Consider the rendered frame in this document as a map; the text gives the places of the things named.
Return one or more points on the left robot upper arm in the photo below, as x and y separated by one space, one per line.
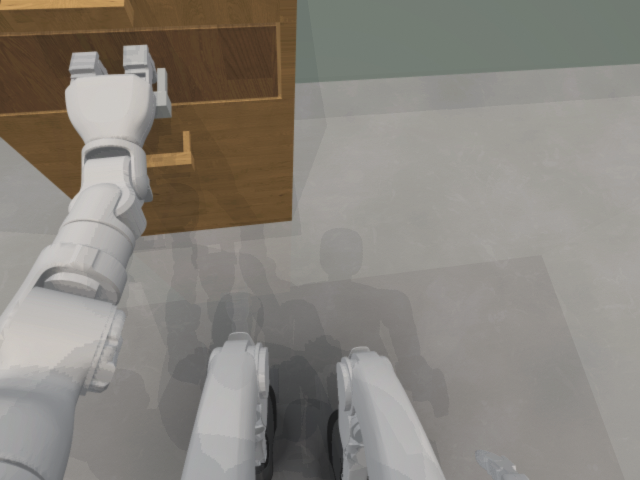
59 346

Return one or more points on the right robot thigh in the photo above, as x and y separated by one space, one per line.
395 443

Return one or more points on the handle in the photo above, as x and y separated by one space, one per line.
163 103
64 15
169 163

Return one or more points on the robot right hand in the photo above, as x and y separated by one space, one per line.
500 468

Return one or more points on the right robot shin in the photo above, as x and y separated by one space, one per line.
354 460

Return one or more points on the robot left forearm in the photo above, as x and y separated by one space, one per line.
91 251

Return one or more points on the drawer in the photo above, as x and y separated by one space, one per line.
203 62

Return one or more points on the cabinet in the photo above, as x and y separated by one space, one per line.
242 148

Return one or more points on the robot left hand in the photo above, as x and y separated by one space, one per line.
118 106

